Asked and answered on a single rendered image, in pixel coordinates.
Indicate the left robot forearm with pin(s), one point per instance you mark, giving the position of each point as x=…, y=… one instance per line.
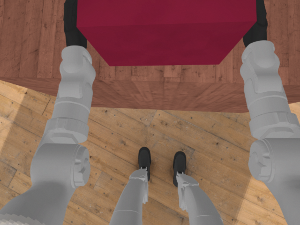
x=73, y=102

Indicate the robot right thigh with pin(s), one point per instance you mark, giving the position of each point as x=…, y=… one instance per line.
x=200, y=208

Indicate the robot right foot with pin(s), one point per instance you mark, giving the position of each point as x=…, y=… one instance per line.
x=179, y=165

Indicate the left robot upper arm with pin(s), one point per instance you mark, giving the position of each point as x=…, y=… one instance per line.
x=58, y=169

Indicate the robot left hand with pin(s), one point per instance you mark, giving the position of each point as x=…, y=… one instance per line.
x=73, y=35

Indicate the carton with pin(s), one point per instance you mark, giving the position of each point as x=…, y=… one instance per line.
x=164, y=32

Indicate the pedestal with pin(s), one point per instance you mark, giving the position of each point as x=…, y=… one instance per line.
x=32, y=38

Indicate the right robot forearm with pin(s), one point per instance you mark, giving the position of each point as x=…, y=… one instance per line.
x=266, y=100

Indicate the robot right hand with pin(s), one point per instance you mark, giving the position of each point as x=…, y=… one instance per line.
x=258, y=31

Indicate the right robot upper arm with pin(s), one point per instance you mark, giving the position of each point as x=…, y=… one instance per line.
x=276, y=162

